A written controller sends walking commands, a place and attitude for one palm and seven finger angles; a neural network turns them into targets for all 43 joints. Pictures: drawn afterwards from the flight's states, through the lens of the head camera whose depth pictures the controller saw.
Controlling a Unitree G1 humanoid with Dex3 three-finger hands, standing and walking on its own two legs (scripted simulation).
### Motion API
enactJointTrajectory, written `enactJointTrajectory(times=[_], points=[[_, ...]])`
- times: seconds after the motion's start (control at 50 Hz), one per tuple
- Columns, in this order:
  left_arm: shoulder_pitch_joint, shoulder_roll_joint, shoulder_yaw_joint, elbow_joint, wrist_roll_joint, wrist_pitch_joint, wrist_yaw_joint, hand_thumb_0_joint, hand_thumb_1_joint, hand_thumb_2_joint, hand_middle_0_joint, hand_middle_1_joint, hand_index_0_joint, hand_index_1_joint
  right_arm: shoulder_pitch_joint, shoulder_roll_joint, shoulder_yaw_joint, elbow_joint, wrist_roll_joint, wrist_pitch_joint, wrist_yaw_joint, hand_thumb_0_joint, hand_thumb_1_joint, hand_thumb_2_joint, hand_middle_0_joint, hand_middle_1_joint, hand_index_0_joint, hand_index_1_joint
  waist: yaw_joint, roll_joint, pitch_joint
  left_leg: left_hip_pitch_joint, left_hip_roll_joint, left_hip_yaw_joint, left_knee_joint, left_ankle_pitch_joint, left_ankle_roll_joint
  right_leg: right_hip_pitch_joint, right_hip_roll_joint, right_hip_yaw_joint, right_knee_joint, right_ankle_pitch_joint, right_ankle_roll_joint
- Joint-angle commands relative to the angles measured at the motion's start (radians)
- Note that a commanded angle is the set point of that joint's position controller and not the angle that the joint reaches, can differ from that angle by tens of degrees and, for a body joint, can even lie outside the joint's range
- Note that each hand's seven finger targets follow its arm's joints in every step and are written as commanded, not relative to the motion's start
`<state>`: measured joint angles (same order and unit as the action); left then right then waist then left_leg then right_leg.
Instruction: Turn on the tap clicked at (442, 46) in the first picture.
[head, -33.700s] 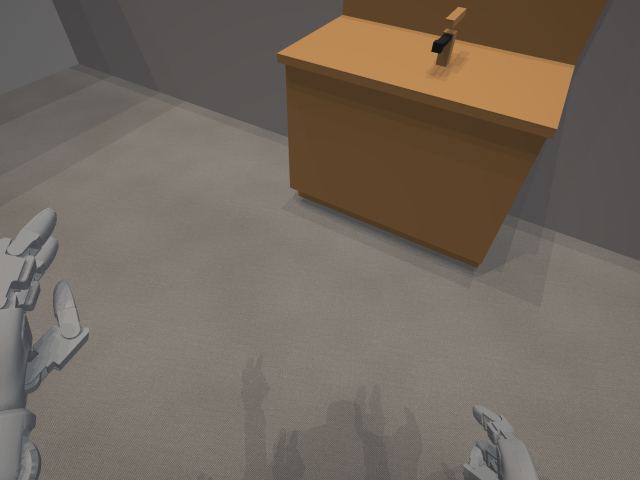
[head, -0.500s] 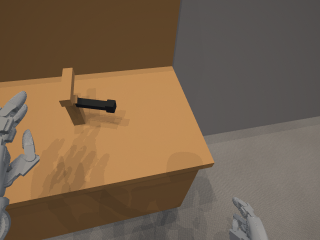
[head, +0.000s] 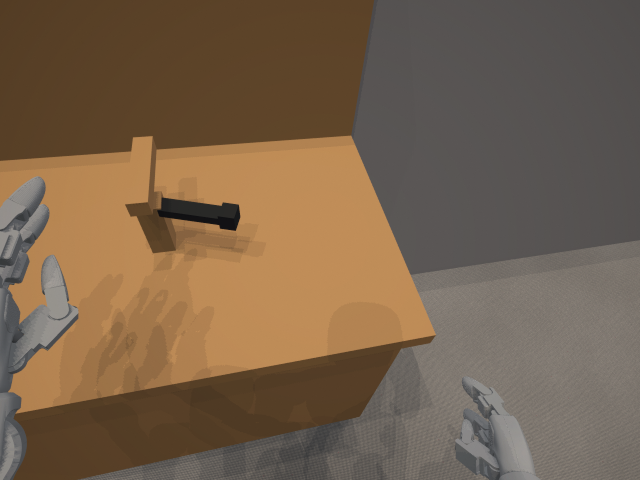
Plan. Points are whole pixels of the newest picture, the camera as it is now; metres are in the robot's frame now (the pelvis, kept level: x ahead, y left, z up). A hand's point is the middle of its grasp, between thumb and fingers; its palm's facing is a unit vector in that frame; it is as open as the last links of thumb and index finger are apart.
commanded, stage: come to a stop and stand still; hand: left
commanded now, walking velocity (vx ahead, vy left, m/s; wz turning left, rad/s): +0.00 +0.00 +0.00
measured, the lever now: (229, 216) +0.45 +0.18 +0.03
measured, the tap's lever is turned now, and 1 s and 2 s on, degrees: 71 71 71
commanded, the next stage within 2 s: look again from close up in 0.02 s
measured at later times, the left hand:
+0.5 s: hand (60, 319) +0.21 +0.26 +0.15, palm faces +0.37 -0.85 -0.37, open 7.4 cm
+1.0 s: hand (56, 320) +0.21 +0.26 +0.15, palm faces +0.41 -0.84 -0.35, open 7.4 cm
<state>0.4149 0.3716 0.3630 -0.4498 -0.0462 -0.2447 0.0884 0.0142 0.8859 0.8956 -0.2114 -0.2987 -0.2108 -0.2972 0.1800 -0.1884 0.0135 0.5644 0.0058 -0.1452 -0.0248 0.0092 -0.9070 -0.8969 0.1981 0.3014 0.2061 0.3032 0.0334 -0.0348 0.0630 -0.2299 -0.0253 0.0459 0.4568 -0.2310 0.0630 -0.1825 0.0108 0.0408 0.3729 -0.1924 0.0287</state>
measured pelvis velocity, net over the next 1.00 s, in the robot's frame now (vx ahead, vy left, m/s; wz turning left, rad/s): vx -0.01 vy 0.00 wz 0.01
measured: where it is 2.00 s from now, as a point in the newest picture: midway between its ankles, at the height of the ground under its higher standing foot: outside the picture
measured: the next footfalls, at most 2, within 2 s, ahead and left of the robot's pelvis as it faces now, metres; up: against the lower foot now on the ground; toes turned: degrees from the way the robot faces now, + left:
none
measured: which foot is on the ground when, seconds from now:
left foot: down 0.00-1.00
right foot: down 0.00-1.00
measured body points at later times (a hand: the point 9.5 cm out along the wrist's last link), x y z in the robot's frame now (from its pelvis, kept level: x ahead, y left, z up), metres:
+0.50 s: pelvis +0.00 +0.01 +0.00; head +0.02 +0.03 +0.45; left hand +0.19 +0.30 +0.17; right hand +0.18 -0.21 -0.07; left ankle +0.01 +0.07 -0.74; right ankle +0.00 -0.14 -0.74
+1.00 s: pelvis -0.01 +0.00 +0.00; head +0.02 +0.03 +0.45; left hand +0.18 +0.30 +0.17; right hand +0.16 -0.23 -0.07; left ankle +0.01 +0.07 -0.74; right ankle +0.00 -0.14 -0.74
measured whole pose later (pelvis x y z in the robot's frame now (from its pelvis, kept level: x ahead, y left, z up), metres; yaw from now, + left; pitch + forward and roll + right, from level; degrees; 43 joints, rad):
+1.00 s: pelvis -0.01 +0.00 +0.00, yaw +0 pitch +0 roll -1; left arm 0.37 0.37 0.39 -0.39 -0.05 -0.28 0.08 0.02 0.88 0.90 -0.21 -0.30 -0.21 -0.30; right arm 0.23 -0.20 0.01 0.60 0.01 -0.18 -0.02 0.01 -0.91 -0.90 0.20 0.30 0.21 0.30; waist 0.04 -0.04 0.07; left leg -0.25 -0.02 0.04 0.48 -0.23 0.06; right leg -0.21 0.01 0.03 0.41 -0.20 0.02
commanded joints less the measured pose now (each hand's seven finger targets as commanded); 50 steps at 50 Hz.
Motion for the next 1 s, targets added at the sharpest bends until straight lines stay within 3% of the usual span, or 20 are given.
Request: enactJointTrajectory(times=[0.0,0.08,0.12,0.18,0.2,0.28,0.3,0.48,0.5,0.52,0.54,0.56,0.58,0.6,0.66,0.72,0.76,0.78,0.86,0.98], points=[[-0.068,0.142,0.086,-0.2,-0.009,-0.054,0.018,0.0,0.9,0.9,-0.2,-0.3,-0.2,-0.3,-0.061,-0.14,-0.049,-0.138,0.005,-0.041,-0.011,0.0,-0.9,-0.9,0.2,0.3,0.2,0.3,-0.01,0.082,-0.179,0.051,0.097,-0.086,-0.104,0.176,-0.054,0.071,-0.04,-0.001,-0.019,0.204,-0.035],[-0.089,0.172,0.106,-0.268,-0.005,-0.054,0.023,0.0,0.9,0.9,-0.2,-0.3,-0.2,-0.3,-0.078,-0.135,-0.051,-0.143,0.011,-0.042,-0.013,0.0,-0.9,-0.9,0.2,0.3,0.2,0.3,-0.007,0.118,-0.196,0.08,0.108,-0.087,-0.101,0.204,-0.062,0.069,-0.042,-0.002,-0.002,0.208,-0.036],[-0.072,0.15,0.087,-0.248,-0.008,-0.051,0.021,0.0,0.9,0.9,-0.2,-0.3,-0.2,-0.3,-0.066,-0.135,-0.051,-0.148,0.008,-0.038,-0.011,0.0,-0.9,-0.9,0.2,0.3,0.2,0.3,-0.008,0.112,-0.191,0.063,0.108,-0.093,-0.106,0.193,-0.061,0.081,-0.044,-0.005,-0.002,0.202,-0.036],[-0.063,0.175,0.116,-0.252,-0.006,-0.051,0.026,0.0,0.9,0.9,-0.2,-0.3,-0.2,-0.3,-0.076,-0.136,-0.051,-0.144,0.011,-0.036,-0.013,0.0,-0.9,-0.9,0.2,0.3,0.2,0.3,-0.007,0.115,-0.182,0.053,0.109,-0.094,-0.113,0.172,-0.066,0.078,-0.04,-0.008,-0.004,0.184,-0.036],[-0.055,0.15,0.096,-0.233,-0.009,-0.053,0.022,0.0,0.9,0.9,-0.2,-0.3,-0.2,-0.3,-0.065,-0.14,-0.049,-0.14,0.005,-0.032,-0.012,0.0,-0.9,-0.9,0.2,0.3,0.2,0.3,-0.009,0.11,-0.178,0.035,0.107,-0.096,-0.121,0.164,-0.063,0.083,-0.037,-0.017,-0.004,0.177,-0.034],[-0.04,0.173,0.118,-0.235,-0.007,-0.051,0.024,0.0,0.9,0.9,-0.2,-0.3,-0.2,-0.3,-0.073,-0.135,-0.051,-0.145,0.012,-0.033,-0.014,0.0,-0.9,-0.9,0.2,0.3,0.2,0.3,-0.008,0.105,-0.175,0.04,0.112,-0.099,-0.122,0.161,-0.069,0.082,-0.04,-0.019,-0.005,0.175,-0.033],[-0.033,0.139,0.087,-0.205,-0.01,-0.051,0.018,0.0,0.9,0.9,-0.2,-0.3,-0.2,-0.3,-0.064,-0.14,-0.049,-0.14,0.008,-0.028,-0.013,0.0,-0.9,-0.9,0.2,0.3,0.2,0.3,-0.011,0.101,-0.164,0.024,0.109,-0.1,-0.133,0.141,-0.066,0.08,-0.037,-0.022,-0.009,0.163,-0.033],[-0.055,0.174,0.112,-0.237,-0.004,-0.052,0.026,0.0,0.9,0.9,-0.2,-0.3,-0.2,-0.3,-0.077,-0.139,-0.054,-0.142,0.014,-0.032,-0.018,0.0,-0.9,-0.9,0.2,0.3,0.2,0.3,-0.009,0.106,-0.165,0.022,0.106,-0.104,-0.131,0.096,-0.061,0.085,-0.042,-0.011,-0.014,0.155,-0.034],[-0.045,0.143,0.089,-0.211,-0.007,-0.052,0.022,0.0,0.9,0.9,-0.2,-0.3,-0.2,-0.3,-0.066,-0.14,-0.052,-0.138,0.008,-0.028,-0.017,0.0,-0.9,-0.9,0.2,0.3,0.2,0.3,-0.011,0.087,-0.165,0.014,0.102,-0.102,-0.133,0.091,-0.055,0.087,-0.041,-0.017,-0.019,0.153,-0.034],[-1.137,0.971,0.673,-0.494,0.176,-0.156,0.025,0.0,0.9,0.9,-0.2,-0.3,-0.2,-0.3,0.044,-0.174,-0.035,-0.132,-0.06,-0.073,0.004,0.0,-0.9,-0.9,0.2,0.3,0.2,0.3,-0.011,0.032,-0.006,-0.154,0.143,-0.1,-0.009,0.155,-0.022,-0.091,-0.064,0.017,-0.001,0.096,-0.052],[-0.527,0.305,0.249,0.128,0.056,-0.114,-0.023,0.0,0.9,0.9,-0.2,-0.3,-0.2,-0.3,-0.056,-0.041,-0.004,-0.066,-0.013,-0.072,0.003,0.0,-0.9,-0.9,0.2,0.3,0.2,0.3,-0.008,0.037,-0.207,0.065,0.1,-0.127,-0.076,0.26,-0.028,-0.101,-0.076,0.003,0.033,0.031,-0.076],[-0.237,0.194,0.159,0.151,0.021,-0.092,-0.034,0.0,0.9,0.9,-0.2,-0.3,-0.2,-0.3,-0.003,-0.131,-0.07,-0.117,0.001,-0.095,0.002,0.0,-0.9,-0.9,0.2,0.3,0.2,0.3,0.023,0.151,-0.235,0.138,0.106,-0.077,-0.041,0.258,-0.047,-0.032,-0.063,0.096,0.015,0.123,-0.083],[-0.129,0.035,0.025,0.054,-0.016,-0.084,-0.04,0.0,0.9,0.9,-0.2,-0.3,-0.2,-0.3,-0.019,-0.118,-0.073,-0.127,0.024,-0.096,0.027,0.0,-0.9,-0.9,0.2,0.3,0.2,0.3,0.004,0.279,-0.275,0.177,0.113,-0.064,-0.041,0.324,-0.057,0.001,-0.061,0.037,0.079,0.149,-0.076],[-0.134,0.093,0.042,-0.103,-0.008,-0.089,-0.033,0.0,0.9,0.9,-0.2,-0.3,-0.2,-0.3,-0.002,-0.145,-0.081,-0.139,0.016,-0.092,0.042,0.0,-0.9,-0.9,0.2,0.3,0.2,0.3,0.003,0.263,-0.28,0.137,0.136,-0.087,-0.055,0.35,-0.05,0.037,-0.059,0.026,0.105,0.139,-0.067],[-0.033,0.137,0.059,-0.181,-0.011,-0.084,-0.011,0.0,0.9,0.9,-0.2,-0.3,-0.2,-0.3,-0.039,-0.142,-0.068,-0.15,0.017,-0.087,0.052,0.0,-0.9,-0.9,0.2,0.3,0.2,0.3,0.015,0.043,-0.207,-0.01,0.126,-0.094,-0.083,0.139,-0.04,0.077,-0.058,0.037,0.075,0.115,-0.047],[-0.057,0.201,0.141,-0.18,-0.017,-0.091,0.008,0.0,0.9,0.9,-0.2,-0.3,-0.2,-0.3,-0.054,-0.141,-0.058,-0.152,0.016,-0.081,0.03,0.0,-0.9,-0.9,0.2,0.3,0.2,0.3,0.005,-0.025,-0.146,-0.063,0.102,-0.102,-0.107,-0.039,-0.041,0.041,-0.055,0.039,0.026,0.03,-0.044],[-0.086,0.224,0.177,-0.158,-0.021,-0.103,0.009,0.0,0.9,0.9,-0.2,-0.3,-0.2,-0.3,-0.058,-0.134,-0.055,-0.151,0.015,-0.08,0.009,0.0,-0.9,-0.9,0.2,0.3,0.2,0.3,0.0,-0.016,-0.128,-0.057,0.095,-0.105,-0.109,-0.087,-0.035,0.01,-0.058,0.055,-0.001,-0.013,-0.044],[-0.126,0.267,0.214,-0.187,-0.021,-0.107,0.014,0.0,0.9,0.9,-0.2,-0.3,-0.2,-0.3,-0.076,-0.136,-0.051,-0.148,0.015,-0.077,0.001,0.0,-0.9,-0.9,0.2,0.3,0.2,0.3,-0.001,0.027,-0.118,-0.054,0.095,-0.105,-0.113,-0.093,-0.035,0.004,-0.057,0.05,-0.005,-0.009,-0.044],[-0.155,0.191,0.138,-0.166,-0.02,-0.119,0.004,0.0,0.9,0.9,-0.2,-0.3,-0.2,-0.3,-0.053,-0.13,-0.05,-0.139,0.014,-0.092,-0.008,0.0,-0.9,-0.9,0.2,0.3,0.2,0.3,-0.004,0.101,-0.139,-0.015,0.087,-0.102,-0.106,-0.085,-0.031,0.004,-0.059,0.059,-0.017,-0.006,-0.049],[-0.136,0.15,0.082,-0.207,-0.004,-0.108,0.012,0.0,0.9,0.9,-0.2,-0.3,-0.2,-0.3,-0.063,-0.135,-0.054,-0.12,0.012,-0.106,0.0,0.0,-0.9,-0.9,0.2,0.3,0.2,0.3,-0.002,0.111,-0.172,0.045,0.092,-0.094,-0.098,0.058,-0.044,0.027,-0.051,0.034,-0.009,0.107,-0.044]])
